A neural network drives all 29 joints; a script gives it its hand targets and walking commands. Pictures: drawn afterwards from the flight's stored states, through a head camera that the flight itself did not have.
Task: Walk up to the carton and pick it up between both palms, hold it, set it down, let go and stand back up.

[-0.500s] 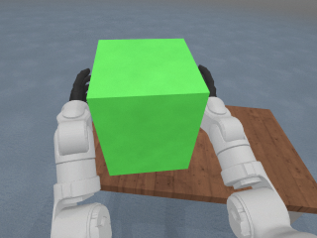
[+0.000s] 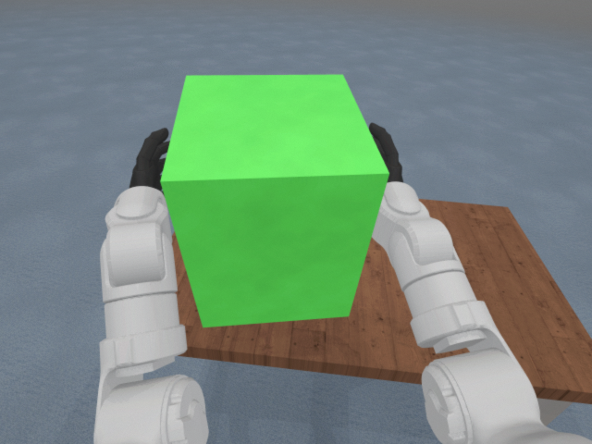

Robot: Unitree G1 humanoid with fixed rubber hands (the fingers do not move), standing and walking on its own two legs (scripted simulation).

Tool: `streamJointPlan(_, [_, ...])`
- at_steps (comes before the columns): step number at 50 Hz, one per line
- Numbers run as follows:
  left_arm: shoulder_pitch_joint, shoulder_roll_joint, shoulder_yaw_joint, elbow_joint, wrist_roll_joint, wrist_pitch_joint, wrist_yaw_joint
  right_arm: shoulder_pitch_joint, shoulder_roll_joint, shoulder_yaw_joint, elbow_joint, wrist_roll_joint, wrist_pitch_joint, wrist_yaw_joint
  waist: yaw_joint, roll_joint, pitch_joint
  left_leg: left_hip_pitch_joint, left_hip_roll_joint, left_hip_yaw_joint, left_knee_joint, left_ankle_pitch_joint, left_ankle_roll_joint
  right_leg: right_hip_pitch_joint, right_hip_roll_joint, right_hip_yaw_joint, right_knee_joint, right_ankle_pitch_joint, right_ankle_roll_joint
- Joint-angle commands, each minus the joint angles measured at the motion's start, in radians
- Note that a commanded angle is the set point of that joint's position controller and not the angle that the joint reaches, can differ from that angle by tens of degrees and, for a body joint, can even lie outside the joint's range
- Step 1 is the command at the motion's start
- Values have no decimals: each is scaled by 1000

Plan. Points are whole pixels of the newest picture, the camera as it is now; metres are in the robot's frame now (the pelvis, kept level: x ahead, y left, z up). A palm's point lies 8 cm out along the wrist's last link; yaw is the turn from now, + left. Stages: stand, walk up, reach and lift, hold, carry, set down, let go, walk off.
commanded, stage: hold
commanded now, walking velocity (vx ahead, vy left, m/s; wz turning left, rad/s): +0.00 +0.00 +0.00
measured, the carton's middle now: (272, 202) +0.37 +0.01 +0.20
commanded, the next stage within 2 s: set down in 0.98 s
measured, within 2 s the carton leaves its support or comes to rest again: neither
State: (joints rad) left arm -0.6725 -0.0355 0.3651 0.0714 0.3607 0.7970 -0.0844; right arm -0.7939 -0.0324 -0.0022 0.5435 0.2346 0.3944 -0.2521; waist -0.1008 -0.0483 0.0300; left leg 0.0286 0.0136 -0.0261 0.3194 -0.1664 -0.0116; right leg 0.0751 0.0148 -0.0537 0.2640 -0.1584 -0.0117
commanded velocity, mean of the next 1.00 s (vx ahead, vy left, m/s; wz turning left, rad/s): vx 0.00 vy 0.00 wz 0.00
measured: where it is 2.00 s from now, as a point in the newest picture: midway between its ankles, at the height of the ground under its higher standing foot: outside the picture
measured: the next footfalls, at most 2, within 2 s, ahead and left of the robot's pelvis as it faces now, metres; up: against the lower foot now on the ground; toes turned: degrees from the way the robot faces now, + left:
none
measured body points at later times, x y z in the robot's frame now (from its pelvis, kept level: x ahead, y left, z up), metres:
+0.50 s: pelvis +0.00 +0.00 +0.00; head -0.06 +0.03 +0.45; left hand +0.37 +0.16 +0.22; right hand +0.37 -0.14 +0.23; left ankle +0.02 +0.12 -0.75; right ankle +0.01 -0.11 -0.75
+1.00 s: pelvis -0.01 +0.00 +0.00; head -0.06 +0.02 +0.45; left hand +0.37 +0.16 +0.23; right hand +0.37 -0.14 +0.23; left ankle +0.02 +0.12 -0.75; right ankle +0.01 -0.11 -0.75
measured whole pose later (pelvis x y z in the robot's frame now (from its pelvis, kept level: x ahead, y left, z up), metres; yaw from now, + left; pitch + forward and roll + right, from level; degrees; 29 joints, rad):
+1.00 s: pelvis -0.01 +0.00 +0.00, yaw -1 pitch -9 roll -1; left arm -0.68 -0.02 0.35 0.07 0.34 0.78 -0.07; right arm -0.80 -0.02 -0.03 0.53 0.21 0.38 -0.24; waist -0.10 -0.05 0.03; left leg 0.00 0.01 -0.02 0.31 -0.15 -0.01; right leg 0.04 0.01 -0.04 0.27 -0.15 -0.01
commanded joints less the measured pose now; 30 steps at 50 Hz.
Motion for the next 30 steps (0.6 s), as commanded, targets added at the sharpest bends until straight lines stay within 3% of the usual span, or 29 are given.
streamJointPlan(1, [-633, -490, -490, -43, -146, -44, -122, -661, 568, 330, -252, 78, -39, 97, -2, 62, -320, 39, -53, 63, -22, 208, -14, 51, 42, -33, -18, 164, 65])
streamJointPlan(12, [-643, -495, -495, -37, -154, -47, -117, -662, 562, 310, -237, 62, -40, 105, -10, 73, -337, 30, -49, 62, -27, 189, -18, 50, 44, -35, -16, 132, 58])
streamJointPlan(14, [-640, -494, -495, -40, -154, -48, -115, -664, 562, 317, -241, 67, -43, 105, -7, 73, -345, 36, -49, 61, -22, 204, -19, 53, 45, -36, -15, 143, 58])
streamJointPlan(15, [-593, -475, -480, -10, -146, -44, -122, -628, 555, 310, -229, 67, -31, 104, -13, 40, -290, 54, -50, 63, -29, 201, -1, 44, 38, -22, -24, 172, 60])
streamJointPlan(18, [-604, -484, -502, -77, -157, -50, -130, -632, 563, 341, -272, 83, -34, 96, -19, 44, -354, 92, -56, 64, -8, 263, -7, 57, 41, -21, -9, 248, 67])
streamJointPlan(22, [-636, -500, -523, -76, -169, -56, -121, -645, 556, 315, -278, 68, -39, 109, -29, 77, -350, 80, -49, 56, -21, 204, -12, 9, 42, -27, -18, 147, 54])
streamJointPlan(30, [-604, -481, -512, -69, -149, -52, -105, -630, 550, 337, -266, 81, -39, 115, -7, 74, -344, 93, -47, 55, -10, 238, -3, 11, 40, -22, -10, 189, 61])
